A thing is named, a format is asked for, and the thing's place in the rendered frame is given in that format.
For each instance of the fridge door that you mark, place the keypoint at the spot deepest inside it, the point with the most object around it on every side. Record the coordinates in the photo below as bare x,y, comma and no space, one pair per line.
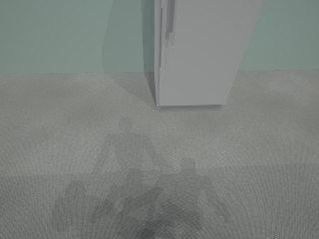
200,58

